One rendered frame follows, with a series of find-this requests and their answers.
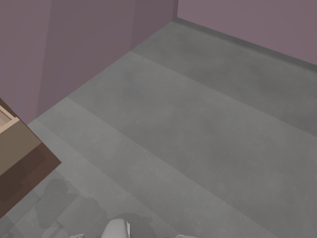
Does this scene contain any left robot thigh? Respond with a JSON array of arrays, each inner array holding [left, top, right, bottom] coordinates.
[[101, 219, 130, 238]]

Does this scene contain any drawer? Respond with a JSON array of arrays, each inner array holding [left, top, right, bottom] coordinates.
[[0, 105, 41, 176]]

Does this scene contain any cabinet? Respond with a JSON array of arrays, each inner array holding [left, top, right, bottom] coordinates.
[[0, 98, 61, 219]]

